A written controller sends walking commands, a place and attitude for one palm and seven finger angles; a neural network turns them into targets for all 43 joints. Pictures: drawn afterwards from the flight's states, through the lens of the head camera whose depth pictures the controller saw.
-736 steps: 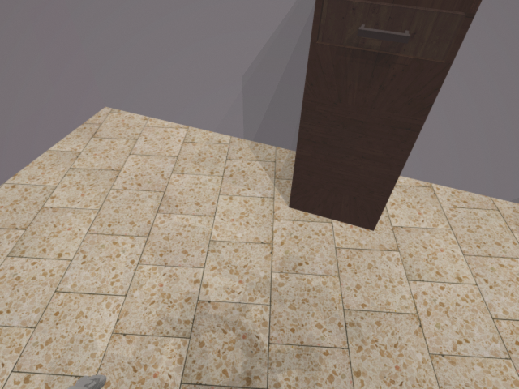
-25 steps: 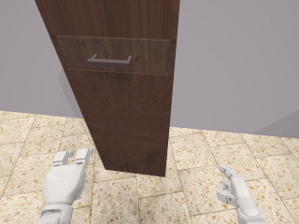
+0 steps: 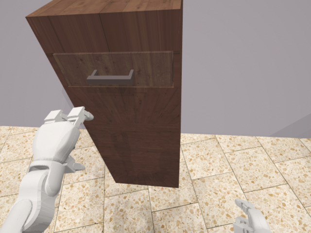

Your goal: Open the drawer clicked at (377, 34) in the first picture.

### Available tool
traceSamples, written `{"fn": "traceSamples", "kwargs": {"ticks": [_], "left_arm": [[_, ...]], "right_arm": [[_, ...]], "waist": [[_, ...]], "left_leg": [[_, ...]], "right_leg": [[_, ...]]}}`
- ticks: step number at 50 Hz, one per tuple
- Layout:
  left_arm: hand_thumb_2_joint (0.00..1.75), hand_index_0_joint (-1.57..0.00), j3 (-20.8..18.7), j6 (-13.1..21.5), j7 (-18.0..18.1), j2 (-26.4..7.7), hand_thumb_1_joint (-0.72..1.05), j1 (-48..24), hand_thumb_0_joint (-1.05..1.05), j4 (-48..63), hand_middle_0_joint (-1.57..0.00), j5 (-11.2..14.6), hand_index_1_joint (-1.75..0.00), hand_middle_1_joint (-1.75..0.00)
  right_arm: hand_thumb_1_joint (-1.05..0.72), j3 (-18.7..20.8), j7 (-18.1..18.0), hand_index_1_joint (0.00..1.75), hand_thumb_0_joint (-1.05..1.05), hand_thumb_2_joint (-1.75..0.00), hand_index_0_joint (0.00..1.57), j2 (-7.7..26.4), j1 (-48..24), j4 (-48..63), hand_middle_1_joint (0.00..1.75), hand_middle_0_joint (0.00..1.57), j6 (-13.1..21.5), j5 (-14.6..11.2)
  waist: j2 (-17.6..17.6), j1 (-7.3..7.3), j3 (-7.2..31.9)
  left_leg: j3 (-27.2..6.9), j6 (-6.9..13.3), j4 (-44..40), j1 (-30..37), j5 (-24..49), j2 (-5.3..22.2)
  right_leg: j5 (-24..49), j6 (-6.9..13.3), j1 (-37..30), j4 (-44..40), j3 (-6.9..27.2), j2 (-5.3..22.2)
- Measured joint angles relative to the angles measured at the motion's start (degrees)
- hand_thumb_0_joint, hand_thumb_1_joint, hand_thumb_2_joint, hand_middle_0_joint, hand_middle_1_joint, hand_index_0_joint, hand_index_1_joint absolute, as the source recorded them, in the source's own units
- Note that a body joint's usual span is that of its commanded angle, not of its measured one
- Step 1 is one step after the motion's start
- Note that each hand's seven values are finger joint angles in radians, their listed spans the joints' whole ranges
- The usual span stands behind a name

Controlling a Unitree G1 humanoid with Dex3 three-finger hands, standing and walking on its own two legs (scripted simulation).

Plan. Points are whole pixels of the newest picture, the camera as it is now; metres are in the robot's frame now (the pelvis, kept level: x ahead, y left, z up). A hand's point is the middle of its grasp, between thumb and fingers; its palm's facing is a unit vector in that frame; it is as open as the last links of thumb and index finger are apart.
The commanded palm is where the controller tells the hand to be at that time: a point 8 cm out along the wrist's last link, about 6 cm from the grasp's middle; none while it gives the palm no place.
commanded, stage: raise the hand with hooked fingers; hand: left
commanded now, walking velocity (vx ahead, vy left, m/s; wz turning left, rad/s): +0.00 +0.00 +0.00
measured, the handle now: (111, 76) +0.53 +0.23 +0.14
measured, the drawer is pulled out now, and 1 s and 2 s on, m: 0.00 0.00 0.00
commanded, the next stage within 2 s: move the hooked fingers above the handle in 0.94 s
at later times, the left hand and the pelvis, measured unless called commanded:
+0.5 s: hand (51, 102) +0.30 +0.26 +0.23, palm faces +0.18 -0.02 -0.98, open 13.8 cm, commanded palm +0.25 +0.25 +0.28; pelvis -0.03 +0.00 +0.00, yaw +2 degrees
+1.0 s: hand (50, 115) +0.27 +0.26 +0.22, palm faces +0.15 -0.04 -0.99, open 13.8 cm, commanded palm +0.23 +0.24 +0.28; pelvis -0.05 +0.00 +0.00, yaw +1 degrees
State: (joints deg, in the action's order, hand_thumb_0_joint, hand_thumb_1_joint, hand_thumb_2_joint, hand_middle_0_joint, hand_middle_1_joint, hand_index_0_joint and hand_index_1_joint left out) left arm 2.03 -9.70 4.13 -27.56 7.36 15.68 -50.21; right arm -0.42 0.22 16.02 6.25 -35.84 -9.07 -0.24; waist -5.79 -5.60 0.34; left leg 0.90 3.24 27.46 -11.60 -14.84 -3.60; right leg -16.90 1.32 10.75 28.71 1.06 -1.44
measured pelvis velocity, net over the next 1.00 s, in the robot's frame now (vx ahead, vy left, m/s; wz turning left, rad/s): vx -0.05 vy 0.00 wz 0.03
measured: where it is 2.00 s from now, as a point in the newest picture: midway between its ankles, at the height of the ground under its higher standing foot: outside the picture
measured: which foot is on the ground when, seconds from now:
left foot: down 0.00-1.00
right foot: down 0.00-1.00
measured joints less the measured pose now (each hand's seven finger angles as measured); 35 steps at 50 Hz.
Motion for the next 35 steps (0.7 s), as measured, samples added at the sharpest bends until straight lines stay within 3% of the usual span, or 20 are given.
{"fn": "traceSamples", "kwargs": {"ticks": [12,24,30,35], "left_arm": [[0.34,-0.32,-0.3,-0.4,-9.1,-5.6,-0.42,-14.2,0.00,-3.6,-0.32,2.5,-1.15,-1.15],[0.31,-0.32,-0.4,-3.4,-18.1,-9.3,-0.49,-29.4,0.00,-11.3,-0.32,3.3,-1.20,-1.20],[0.30,-0.32,-2.0,-0.7,-21.9,-9.7,-0.49,-26.6,0.00,-11.1,-0.32,5.1,-1.20,-1.20],[0.30,-0.32,-1.8,4.3,-20.6,-9.2,-0.49,-22.9,0.00,-7.4,-0.32,6.0,-1.20,-1.20]], "right_arm": [[-0.91,-1.4,-0.2,0.30,0.02,-0.90,0.20,-0.8,-4.2,1.3,0.30,0.20,0.7,-1.2],[-0.91,-3.1,0.1,0.30,0.01,-0.90,0.20,-0.5,-3.9,1.5,0.30,0.20,0.8,-2.3],[-0.91,-3.1,0.4,0.30,0.01,-0.90,0.20,-0.2,-1.9,2.5,0.30,0.20,1.1,-2.4],[-0.91,-2.3,0.3,0.30,0.01,-0.90,0.20,0.2,0.2,2.1,0.30,0.20,2.4,-1.7]], "waist": [[0.1,0.13,-0.6],[-0.3,-0.22,-0.6],[-0.1,0.78,-0.8],[0.5,0.63,-1.6]], "left_leg": [[-0.7,-0.1,-2.7,1.7,2.1,-0.2],[-1.6,-0.1,-2.9,0.5,4.0,-0.6],[-0.8,0.0,-2.7,-0.1,4.3,-0.4],[-0.8,0.0,-2.2,-0.4,4.3,-0.3]], "right_leg": [[1.8,0.0,-1.8,-2.5,-0.6,0.3],[3.1,-0.1,-0.7,-2.5,-1.6,0.7],[3.4,-0.1,0.3,-1.8,-0.9,0.5],[3.5,-0.1,0.5,-1.4,-1.0,0.5]]}}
